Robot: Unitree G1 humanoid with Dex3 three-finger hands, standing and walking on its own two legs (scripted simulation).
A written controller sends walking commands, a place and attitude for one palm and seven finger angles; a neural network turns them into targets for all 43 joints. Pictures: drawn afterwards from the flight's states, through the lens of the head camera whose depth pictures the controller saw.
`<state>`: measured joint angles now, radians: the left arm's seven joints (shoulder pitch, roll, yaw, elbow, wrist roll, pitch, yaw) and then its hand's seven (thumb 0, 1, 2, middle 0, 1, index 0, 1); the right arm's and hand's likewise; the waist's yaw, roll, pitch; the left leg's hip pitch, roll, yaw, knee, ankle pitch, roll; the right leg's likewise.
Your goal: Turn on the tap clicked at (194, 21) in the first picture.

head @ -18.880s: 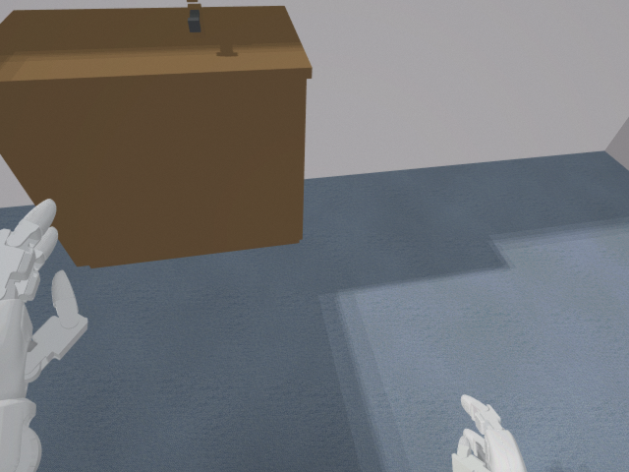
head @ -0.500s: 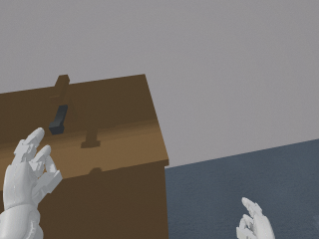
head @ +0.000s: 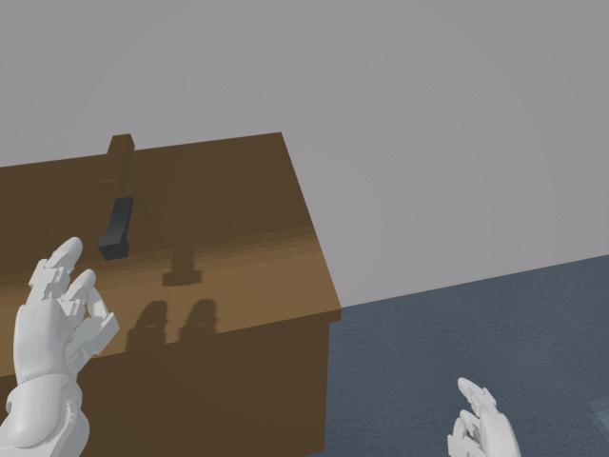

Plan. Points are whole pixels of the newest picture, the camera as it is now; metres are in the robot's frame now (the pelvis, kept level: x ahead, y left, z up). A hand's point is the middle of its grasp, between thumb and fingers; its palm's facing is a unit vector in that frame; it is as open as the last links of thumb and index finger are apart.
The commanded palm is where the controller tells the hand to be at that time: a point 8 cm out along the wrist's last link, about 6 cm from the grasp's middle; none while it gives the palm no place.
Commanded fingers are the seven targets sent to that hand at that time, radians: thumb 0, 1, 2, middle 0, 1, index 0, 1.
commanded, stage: reach beside the lever's end, fingers flat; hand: left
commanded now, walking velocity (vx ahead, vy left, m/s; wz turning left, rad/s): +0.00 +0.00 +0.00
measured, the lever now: (114, 245) +0.34 +0.31 +0.12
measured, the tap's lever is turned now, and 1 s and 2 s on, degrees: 0 0 0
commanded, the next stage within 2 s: push the lever round in 1.62 s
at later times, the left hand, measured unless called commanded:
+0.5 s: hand (110, 289) +0.26 +0.27 +0.13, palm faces +0.51 -0.85 -0.11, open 7.6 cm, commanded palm +0.21 +0.32 +0.13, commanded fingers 0.00 0.90 0.90 -0.17 -0.21 -0.17 -0.21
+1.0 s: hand (90, 276) +0.29 +0.32 +0.11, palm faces +0.54 -0.83 -0.12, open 7.7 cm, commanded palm +0.24 +0.36 +0.11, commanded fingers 0.00 0.90 0.90 -0.15 -0.15 -0.15 -0.15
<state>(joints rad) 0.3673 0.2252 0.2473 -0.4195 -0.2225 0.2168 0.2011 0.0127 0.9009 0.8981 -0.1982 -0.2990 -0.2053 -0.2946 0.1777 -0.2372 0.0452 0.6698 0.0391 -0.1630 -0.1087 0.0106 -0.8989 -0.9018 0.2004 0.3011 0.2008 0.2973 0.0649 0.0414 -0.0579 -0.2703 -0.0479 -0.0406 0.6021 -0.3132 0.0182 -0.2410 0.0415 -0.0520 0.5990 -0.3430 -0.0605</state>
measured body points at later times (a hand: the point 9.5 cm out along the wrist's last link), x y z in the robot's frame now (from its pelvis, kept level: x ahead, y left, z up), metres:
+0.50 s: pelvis -0.01 +0.00 +0.00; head -0.03 -0.01 +0.45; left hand +0.22 +0.31 +0.14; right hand +0.18 -0.22 -0.08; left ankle +0.00 +0.11 -0.73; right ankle -0.01 -0.08 -0.73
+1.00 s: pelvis -0.01 +0.00 +0.00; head +0.00 -0.02 +0.45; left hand +0.25 +0.36 +0.12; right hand +0.15 -0.26 -0.10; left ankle +0.00 +0.11 -0.73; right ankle -0.01 -0.08 -0.73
